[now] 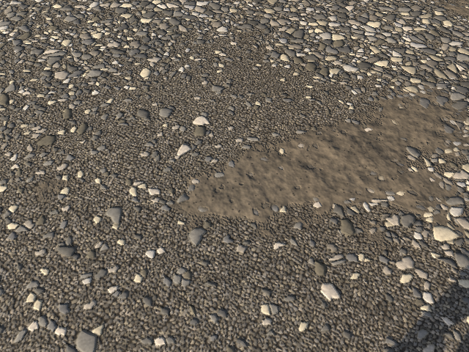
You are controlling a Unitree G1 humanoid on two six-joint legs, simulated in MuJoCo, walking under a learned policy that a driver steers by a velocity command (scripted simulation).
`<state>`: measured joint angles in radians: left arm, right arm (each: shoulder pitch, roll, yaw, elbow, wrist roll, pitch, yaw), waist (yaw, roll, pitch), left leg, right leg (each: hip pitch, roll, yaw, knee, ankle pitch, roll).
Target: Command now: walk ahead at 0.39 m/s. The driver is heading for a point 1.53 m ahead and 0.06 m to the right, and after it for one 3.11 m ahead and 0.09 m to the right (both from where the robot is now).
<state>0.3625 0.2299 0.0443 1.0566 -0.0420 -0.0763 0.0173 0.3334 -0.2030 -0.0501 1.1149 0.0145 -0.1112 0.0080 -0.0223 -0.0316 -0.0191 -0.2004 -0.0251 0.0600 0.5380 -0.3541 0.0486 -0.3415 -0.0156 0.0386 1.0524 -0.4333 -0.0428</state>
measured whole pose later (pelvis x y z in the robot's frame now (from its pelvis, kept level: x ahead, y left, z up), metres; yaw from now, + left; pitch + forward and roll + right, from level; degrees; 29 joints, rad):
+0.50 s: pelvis +0.26 -0.06 +0.00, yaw +0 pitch +0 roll -1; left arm 0.14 0.24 0.06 0.94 0.00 -0.10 -0.04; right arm 0.32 -0.24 -0.04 1.02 0.03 -0.11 -0.01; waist -0.01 0.03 0.05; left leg -0.38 0.06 -0.04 1.24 -0.34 0.05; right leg -0.35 0.04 -0.08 0.48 -0.14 -0.07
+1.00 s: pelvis +0.56 -0.01 -0.01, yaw +0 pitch +2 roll -1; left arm 0.36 0.25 0.05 1.03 -0.02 -0.08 0.00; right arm 0.06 -0.24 -0.06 0.88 0.01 -0.11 0.03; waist 0.03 -0.01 0.04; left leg -0.46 0.00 0.06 0.56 -0.14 0.06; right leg -0.22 0.00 0.03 1.04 -0.46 -0.03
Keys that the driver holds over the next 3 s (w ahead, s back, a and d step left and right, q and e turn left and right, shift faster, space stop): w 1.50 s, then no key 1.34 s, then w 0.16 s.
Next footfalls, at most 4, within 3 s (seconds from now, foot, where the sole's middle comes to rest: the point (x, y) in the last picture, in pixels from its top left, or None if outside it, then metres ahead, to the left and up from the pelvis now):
0.36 right None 0.37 -0.15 -0.77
0.92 left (203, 298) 0.70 0.09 -0.77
1.46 right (273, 216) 1.01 -0.15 -0.77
1.90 left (211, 189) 1.13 0.07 -0.77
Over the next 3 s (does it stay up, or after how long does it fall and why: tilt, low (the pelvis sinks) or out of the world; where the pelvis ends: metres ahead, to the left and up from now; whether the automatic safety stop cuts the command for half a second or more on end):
stays up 1.05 -0.03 0.00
